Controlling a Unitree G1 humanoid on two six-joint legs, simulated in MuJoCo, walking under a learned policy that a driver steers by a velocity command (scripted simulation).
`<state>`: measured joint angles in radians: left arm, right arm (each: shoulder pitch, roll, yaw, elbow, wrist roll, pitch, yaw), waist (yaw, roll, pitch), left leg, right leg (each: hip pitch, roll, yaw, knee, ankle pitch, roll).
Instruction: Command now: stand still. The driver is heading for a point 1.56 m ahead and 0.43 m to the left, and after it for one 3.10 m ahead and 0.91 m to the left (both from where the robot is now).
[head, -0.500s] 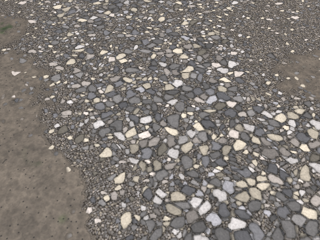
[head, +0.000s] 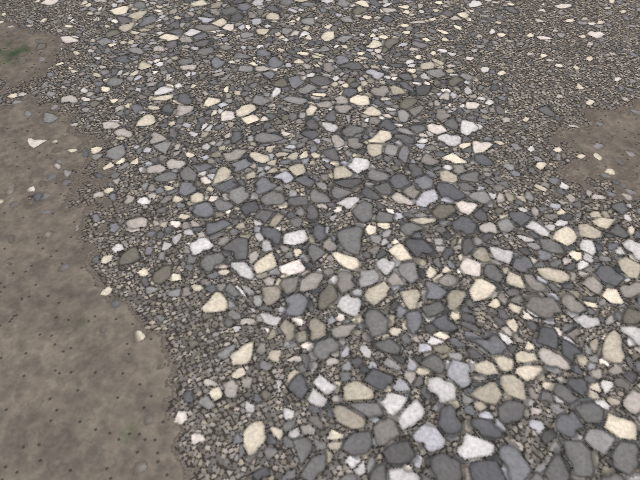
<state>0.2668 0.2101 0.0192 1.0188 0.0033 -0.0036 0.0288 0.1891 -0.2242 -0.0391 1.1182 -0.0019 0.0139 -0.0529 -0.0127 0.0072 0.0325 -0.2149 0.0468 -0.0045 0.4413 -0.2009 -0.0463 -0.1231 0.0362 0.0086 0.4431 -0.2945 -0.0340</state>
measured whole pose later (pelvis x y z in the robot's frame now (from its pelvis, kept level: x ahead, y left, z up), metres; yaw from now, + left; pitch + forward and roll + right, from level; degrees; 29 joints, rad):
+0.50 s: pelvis +0.00 +0.00 +0.00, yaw +0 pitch -1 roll +0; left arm 0.30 0.19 0.01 1.08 0.00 -0.01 0.03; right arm 0.23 -0.20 -0.03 1.14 0.00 0.01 -0.06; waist -0.01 0.01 0.03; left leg -0.23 0.04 -0.01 0.45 -0.20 -0.04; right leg -0.13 0.03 0.00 0.44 -0.29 -0.03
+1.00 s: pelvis +0.00 +0.01 +0.00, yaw +0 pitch -1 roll +0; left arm 0.32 0.17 0.01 1.09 0.00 -0.01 0.03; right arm 0.26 -0.18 -0.03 1.14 0.00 0.01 -0.06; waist 0.00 0.01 0.04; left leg -0.23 0.04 -0.01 0.46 -0.21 -0.04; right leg -0.13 0.03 0.00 0.44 -0.30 -0.03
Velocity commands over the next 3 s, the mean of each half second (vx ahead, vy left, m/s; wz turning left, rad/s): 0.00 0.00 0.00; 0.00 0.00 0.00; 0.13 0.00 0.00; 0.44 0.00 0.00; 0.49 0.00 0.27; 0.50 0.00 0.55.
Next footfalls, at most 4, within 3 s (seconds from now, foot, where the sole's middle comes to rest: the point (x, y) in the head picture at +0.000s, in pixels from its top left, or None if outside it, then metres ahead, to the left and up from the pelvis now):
2.00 right None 0.50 -0.06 -0.78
2.56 left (243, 366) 0.79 0.21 -0.78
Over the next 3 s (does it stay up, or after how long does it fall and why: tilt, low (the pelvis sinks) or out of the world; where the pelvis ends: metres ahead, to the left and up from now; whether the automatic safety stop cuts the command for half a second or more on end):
stays up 0.88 0.15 0.00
